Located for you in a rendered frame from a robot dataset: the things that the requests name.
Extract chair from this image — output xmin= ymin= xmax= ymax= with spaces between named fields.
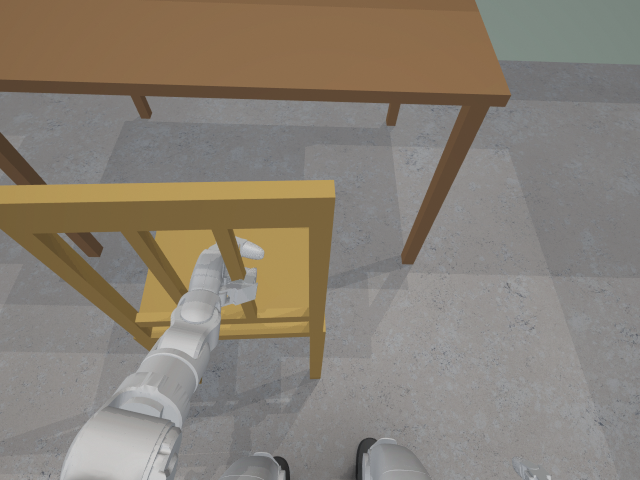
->
xmin=0 ymin=180 xmax=336 ymax=384

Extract left robot upper arm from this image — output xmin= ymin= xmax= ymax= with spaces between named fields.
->
xmin=63 ymin=406 xmax=182 ymax=480

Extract robot left hand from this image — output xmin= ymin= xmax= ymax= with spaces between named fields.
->
xmin=188 ymin=236 xmax=264 ymax=307

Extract robot right hand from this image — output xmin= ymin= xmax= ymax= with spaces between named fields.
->
xmin=512 ymin=456 xmax=551 ymax=480

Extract right robot shin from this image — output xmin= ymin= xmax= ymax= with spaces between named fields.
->
xmin=370 ymin=438 xmax=397 ymax=449

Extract robot left forearm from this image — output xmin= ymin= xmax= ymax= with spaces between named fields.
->
xmin=60 ymin=289 xmax=221 ymax=480

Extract robot left thigh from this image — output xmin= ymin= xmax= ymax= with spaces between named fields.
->
xmin=219 ymin=456 xmax=286 ymax=480

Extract table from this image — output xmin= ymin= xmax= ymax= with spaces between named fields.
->
xmin=0 ymin=0 xmax=511 ymax=264

